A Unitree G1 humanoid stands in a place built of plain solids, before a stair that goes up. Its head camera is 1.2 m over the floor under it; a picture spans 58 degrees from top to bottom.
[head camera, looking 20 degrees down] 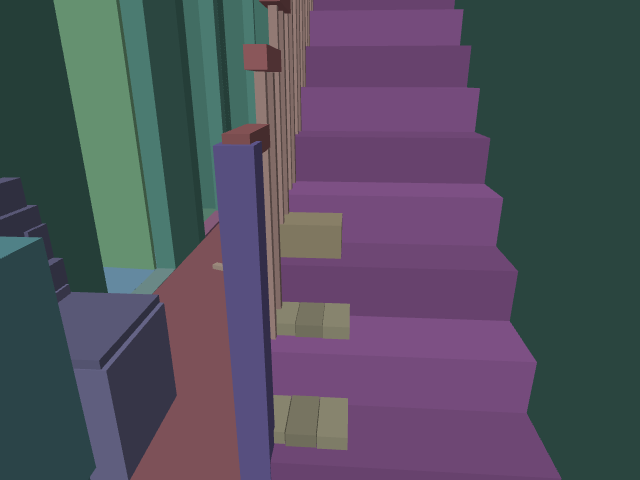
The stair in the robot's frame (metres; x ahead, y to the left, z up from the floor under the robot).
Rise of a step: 0.20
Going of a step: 0.25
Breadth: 0.87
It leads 4 degrees to the right of straight ahead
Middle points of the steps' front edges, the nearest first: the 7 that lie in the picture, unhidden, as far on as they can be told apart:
0.90 -0.22 0.20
1.15 -0.24 0.39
1.39 -0.25 0.59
1.64 -0.27 0.79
1.88 -0.28 0.98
2.13 -0.30 1.18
2.37 -0.32 1.37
